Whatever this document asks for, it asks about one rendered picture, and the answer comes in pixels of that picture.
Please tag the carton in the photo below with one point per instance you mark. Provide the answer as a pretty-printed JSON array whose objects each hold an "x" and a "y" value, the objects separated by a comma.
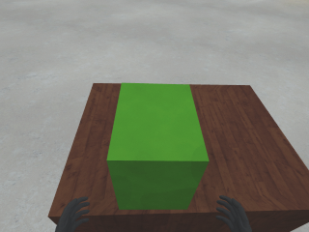
[{"x": 157, "y": 154}]

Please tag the right robot hand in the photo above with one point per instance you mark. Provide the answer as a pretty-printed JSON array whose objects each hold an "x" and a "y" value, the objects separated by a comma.
[{"x": 237, "y": 219}]

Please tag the left robot hand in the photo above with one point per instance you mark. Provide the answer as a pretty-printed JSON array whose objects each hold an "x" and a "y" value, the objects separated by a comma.
[{"x": 68, "y": 219}]

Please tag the pedestal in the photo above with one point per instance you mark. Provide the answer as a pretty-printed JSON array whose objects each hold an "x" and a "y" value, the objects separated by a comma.
[{"x": 250, "y": 160}]

